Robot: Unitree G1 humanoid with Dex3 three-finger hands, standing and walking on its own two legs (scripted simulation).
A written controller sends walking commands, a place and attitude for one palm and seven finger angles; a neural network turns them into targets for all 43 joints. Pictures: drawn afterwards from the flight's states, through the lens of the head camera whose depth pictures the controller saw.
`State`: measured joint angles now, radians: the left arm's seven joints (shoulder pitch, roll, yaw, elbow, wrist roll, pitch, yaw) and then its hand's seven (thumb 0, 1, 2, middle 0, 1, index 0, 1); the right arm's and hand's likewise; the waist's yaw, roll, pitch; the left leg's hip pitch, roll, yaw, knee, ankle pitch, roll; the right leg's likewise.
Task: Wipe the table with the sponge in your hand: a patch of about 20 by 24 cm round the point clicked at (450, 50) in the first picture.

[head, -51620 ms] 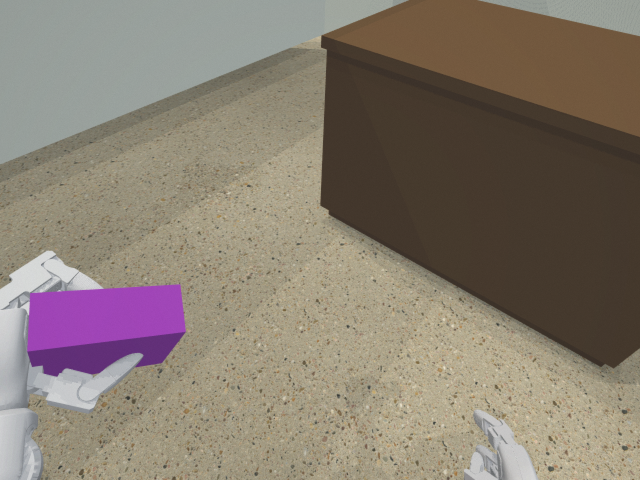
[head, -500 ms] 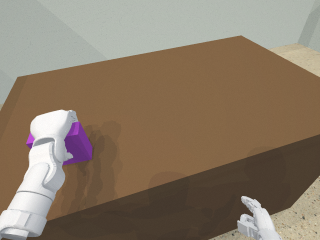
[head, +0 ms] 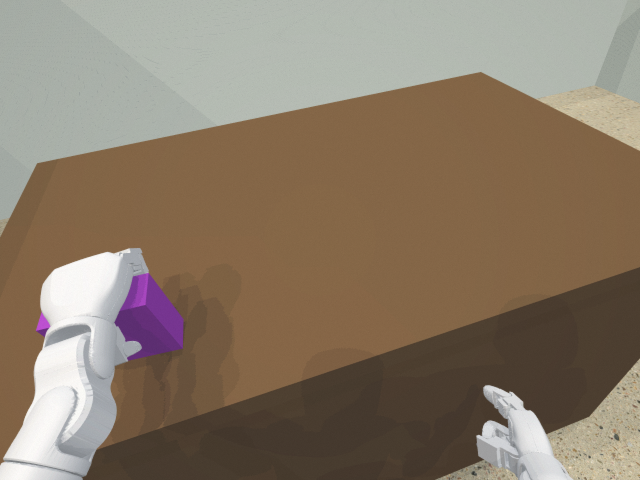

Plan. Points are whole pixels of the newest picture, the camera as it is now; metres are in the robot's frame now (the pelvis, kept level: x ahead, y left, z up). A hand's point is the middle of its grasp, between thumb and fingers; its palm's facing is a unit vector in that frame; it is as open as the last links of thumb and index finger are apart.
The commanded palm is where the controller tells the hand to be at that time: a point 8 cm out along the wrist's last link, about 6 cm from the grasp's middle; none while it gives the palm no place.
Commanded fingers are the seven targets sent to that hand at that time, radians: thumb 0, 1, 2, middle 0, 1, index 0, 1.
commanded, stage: wipe back along the first lane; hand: left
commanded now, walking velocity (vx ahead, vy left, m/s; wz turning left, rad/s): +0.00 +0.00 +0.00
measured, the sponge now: (126, 331) +0.26 +0.29 +0.08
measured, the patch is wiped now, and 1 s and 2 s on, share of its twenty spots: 1.00 1.00 1.00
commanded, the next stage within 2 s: lift the sponge slowly off the table in 0.32 s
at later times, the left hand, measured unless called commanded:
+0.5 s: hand (123, 329) +0.23 +0.26 +0.12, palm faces +0.15 -0.09 -0.99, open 9.2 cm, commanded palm +0.19 +0.25 +0.16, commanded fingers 0.00 0.10 1.30 -1.20 -1.60 -1.20 -1.60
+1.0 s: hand (125, 341) +0.21 +0.25 +0.13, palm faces +0.13 -0.12 -0.98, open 9.2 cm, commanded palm +0.18 +0.24 +0.19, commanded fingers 0.00 0.10 1.30 -1.20 -1.60 -1.20 -1.60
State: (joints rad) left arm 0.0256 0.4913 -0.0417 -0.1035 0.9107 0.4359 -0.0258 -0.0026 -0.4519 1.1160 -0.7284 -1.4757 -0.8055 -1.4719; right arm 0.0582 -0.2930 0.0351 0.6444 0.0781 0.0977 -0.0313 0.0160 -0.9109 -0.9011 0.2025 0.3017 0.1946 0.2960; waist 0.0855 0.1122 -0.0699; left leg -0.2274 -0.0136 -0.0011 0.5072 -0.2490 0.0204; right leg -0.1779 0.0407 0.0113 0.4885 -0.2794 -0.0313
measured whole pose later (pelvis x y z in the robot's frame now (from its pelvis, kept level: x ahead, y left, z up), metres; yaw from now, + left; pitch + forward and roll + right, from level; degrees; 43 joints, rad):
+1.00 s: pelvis -0.01 -0.02 +0.00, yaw +0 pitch -4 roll +0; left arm 0.13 0.49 -0.09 -0.30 0.88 0.48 -0.07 0.00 -0.46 1.10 -0.75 -1.45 -0.84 -1.42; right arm 0.04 -0.27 0.07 0.66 0.06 0.06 -0.04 0.02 -0.91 -0.90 0.20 0.30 0.21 0.30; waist 0.12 0.12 -0.04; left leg -0.19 0.00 -0.01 0.50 -0.23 0.00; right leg -0.15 0.06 0.00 0.49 -0.27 -0.06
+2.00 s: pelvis -0.03 -0.01 +0.00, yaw +0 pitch -6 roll +0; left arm -0.09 0.53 -0.09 -0.27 0.79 0.50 -0.12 -0.02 -0.47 1.10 -0.78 -1.42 -0.86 -1.39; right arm 0.01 -0.27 0.07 0.66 0.07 0.03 -0.09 0.02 -0.91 -0.90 0.20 0.30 0.18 0.29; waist 0.14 0.12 -0.03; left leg -0.17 0.00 -0.01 0.45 -0.18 0.00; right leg -0.14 0.05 0.01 0.46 -0.23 -0.05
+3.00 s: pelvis -0.04 +0.00 +0.00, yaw +0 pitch -5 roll +0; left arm -0.10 0.60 -0.02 -0.36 0.74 0.54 -0.15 -0.02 -0.47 1.10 -0.78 -1.42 -0.86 -1.40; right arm 0.01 -0.27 0.07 0.64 0.09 0.04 -0.11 0.02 -0.91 -0.90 0.20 0.30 0.16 0.28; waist 0.15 0.12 -0.03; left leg -0.20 -0.01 -0.01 0.47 -0.18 0.01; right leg -0.16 0.04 0.01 0.48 -0.23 -0.04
